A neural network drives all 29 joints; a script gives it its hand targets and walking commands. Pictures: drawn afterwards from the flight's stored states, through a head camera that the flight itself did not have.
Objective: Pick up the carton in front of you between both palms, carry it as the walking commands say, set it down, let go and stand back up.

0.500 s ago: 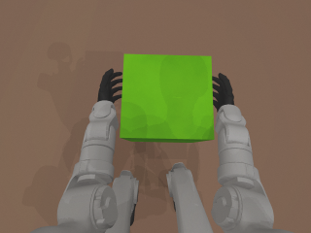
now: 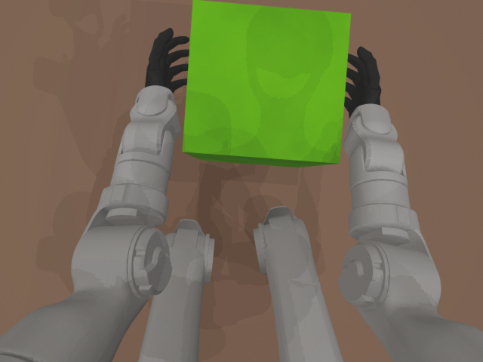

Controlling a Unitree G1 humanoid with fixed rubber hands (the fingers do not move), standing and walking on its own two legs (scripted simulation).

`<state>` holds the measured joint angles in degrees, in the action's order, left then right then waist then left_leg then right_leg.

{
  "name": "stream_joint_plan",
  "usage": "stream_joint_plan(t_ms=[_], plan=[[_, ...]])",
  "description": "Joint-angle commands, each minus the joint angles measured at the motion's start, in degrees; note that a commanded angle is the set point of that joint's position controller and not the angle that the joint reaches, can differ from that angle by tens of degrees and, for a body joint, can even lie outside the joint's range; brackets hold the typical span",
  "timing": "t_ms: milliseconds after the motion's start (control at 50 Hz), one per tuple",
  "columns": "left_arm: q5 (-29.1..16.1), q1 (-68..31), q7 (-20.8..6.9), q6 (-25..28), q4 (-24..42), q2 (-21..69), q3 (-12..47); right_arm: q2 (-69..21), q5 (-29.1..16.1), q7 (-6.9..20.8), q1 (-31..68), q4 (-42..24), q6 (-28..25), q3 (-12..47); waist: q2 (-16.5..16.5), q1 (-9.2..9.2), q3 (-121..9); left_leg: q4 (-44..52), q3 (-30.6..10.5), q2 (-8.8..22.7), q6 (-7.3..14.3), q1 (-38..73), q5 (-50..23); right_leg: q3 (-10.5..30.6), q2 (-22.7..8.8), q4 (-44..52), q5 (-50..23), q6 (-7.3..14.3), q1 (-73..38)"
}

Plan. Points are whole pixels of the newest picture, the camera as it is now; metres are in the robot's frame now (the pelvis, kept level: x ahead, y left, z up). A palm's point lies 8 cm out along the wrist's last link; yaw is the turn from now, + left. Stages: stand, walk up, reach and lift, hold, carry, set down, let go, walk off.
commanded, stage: set down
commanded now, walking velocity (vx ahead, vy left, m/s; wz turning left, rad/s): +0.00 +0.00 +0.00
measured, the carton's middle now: (258, 104) +0.49 -0.09 -0.19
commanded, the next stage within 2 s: none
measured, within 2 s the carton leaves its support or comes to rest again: rests again in 1.10 s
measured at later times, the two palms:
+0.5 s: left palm (182, 97) +0.53 +0.05 -0.24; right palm (340, 111) +0.47 -0.24 -0.23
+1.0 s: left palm (180, 101) +0.53 +0.06 -0.26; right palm (332, 120) +0.46 -0.24 -0.26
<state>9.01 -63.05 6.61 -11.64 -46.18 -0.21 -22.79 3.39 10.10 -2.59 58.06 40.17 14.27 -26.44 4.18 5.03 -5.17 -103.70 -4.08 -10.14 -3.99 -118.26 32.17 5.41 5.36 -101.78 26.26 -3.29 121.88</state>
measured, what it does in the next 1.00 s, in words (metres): lowers itself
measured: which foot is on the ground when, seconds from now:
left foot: down 0.00-1.00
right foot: down 0.00-1.00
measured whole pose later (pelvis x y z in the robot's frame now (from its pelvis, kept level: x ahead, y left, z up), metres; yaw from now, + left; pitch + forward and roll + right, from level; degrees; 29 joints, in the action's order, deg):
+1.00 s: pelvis +0.00 +0.01 -0.09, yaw +0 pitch +41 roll -1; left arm 3.4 -79.4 8.8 -8.6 -62.2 -9.0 -13.3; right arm 10.8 6.7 -0.7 70.5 53.3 10.8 -25.5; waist 4.8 7.3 12.4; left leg -123.5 -2.5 -11.5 -3.2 -129.1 35.3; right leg 2.9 2.2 -120.5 30.3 -3.5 131.0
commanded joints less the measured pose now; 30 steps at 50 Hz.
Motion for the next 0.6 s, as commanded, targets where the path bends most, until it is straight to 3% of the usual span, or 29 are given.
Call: stream_joint_plan(t_ms=[0,320,400,440,580], plan=[[-4.21,-33.12,-9.72,0.75,-1.86,49.88,24.2,-46.56,-5.42,12.26,36.37,-0.86,-1.53,26.15,-2.28,3.93,-59.08,7.0,7.95,-3.31,1.9,18.6,-8.63,-9.33,2.07,5.87,-15.34,-0.39,-42.14],[-8.56,-44.28,-8.72,1.1,-3.99,45.42,27.04,-39.34,-9.46,14.4,47.75,0.18,-2.49,24.58,0.61,6.94,-58.65,-4.46,8.23,-2.41,2.13,17.67,-11.11,-11.39,0.25,-6.21,-16.88,-0.03,-31.86],[-10.41,-45.74,-8.73,1.3,-1.66,47.93,30.69,-39.66,-11.9,15.16,49.43,-1.9,-2.72,26.02,4.88,8.27,-59.09,-6.52,8.48,-2.36,1.7,18.82,-15.22,-10.84,0.3,-7.86,-21.18,0.6,-30.56],[-11.1,-45.56,-9.0,1.61,-1.26,48.98,31.6,-39.93,-11.85,15.4,47.76,-0.85,-2.7,26.09,4.99,8.57,-57.28,-6.94,8.27,-2.31,1.75,16.53,-15.93,-10.67,0.39,-8.62,-22.49,0.92,-30.95],[-9.03,-41.72,-9.72,2.33,-6.66,46.53,27.9,-38.94,-9.7,16.2,44.68,4.07,-3.08,23.06,3.78,7.47,-48.04,-7.53,7.37,-2.23,2.61,11.58,-14.06,-10.24,0.22,-9.83,-20.12,1.16,-25.35]])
